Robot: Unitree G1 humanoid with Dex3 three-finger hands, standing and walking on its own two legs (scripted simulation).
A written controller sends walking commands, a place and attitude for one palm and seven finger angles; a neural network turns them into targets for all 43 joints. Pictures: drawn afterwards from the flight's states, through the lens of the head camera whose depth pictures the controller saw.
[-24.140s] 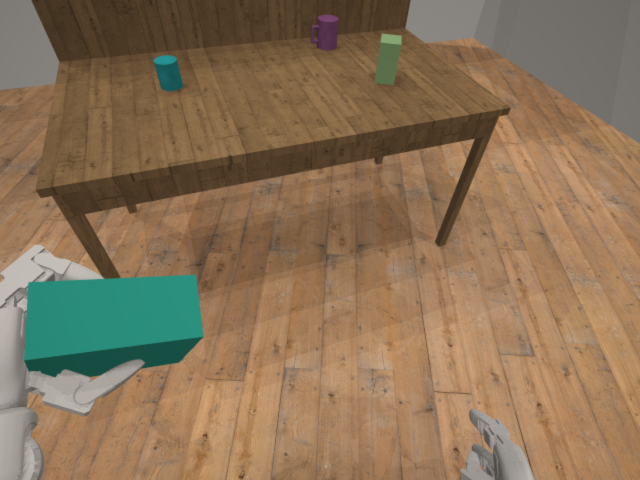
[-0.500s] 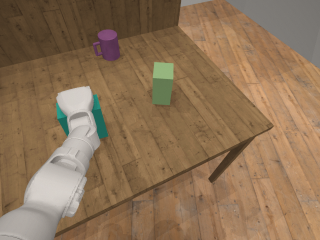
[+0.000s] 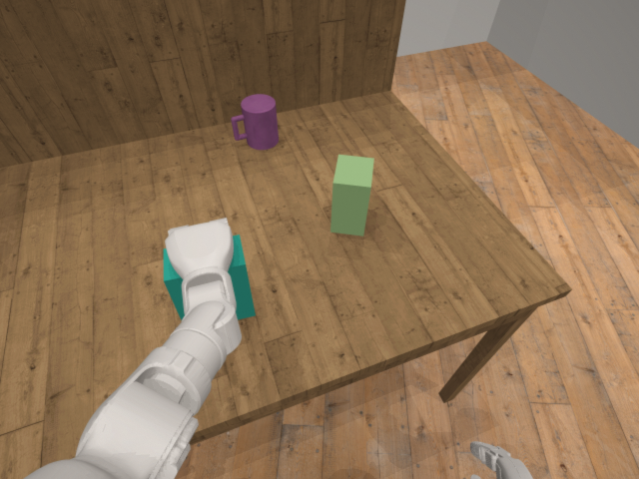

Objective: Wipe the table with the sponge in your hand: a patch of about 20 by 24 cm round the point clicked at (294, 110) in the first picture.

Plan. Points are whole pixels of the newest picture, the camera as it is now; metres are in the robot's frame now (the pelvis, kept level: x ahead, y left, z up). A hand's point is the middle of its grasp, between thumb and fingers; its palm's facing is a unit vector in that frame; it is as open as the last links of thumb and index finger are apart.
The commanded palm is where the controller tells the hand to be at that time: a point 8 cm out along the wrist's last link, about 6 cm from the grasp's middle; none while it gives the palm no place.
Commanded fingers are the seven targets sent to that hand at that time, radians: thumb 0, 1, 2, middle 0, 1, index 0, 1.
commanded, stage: wipe back along the third lane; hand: left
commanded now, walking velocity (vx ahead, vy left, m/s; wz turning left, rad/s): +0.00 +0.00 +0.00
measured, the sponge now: (215, 293) +0.39 +0.20 -0.05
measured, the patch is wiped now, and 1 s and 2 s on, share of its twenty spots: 1.00 1.00 1.00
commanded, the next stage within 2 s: slide back across to the middle lane in 1.64 s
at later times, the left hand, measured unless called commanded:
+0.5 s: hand (217, 297) +0.35 +0.17 +0.00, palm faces -0.04 -0.02 -1.00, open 10.3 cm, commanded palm +0.30 +0.15 +0.03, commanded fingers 0.00 0.10 1.30 -1.20 -1.60 -1.20 -1.60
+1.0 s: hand (220, 313) +0.33 +0.16 +0.00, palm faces -0.05 -0.03 -1.00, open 10.3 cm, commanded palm +0.28 +0.14 +0.03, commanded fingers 0.00 0.10 1.30 -1.20 -1.60 -1.20 -1.60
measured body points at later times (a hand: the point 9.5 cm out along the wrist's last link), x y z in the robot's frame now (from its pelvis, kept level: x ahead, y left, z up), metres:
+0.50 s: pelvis -0.01 -0.02 +0.00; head +0.00 -0.03 +0.45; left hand +0.35 +0.17 +0.06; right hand +0.15 -0.25 -0.12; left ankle -0.01 +0.08 -0.72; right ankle -0.02 -0.12 -0.72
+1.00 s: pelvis -0.01 -0.02 +0.00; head -0.01 -0.04 +0.45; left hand +0.32 +0.16 +0.05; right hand +0.19 -0.24 -0.10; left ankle -0.01 +0.08 -0.72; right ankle -0.02 -0.12 -0.72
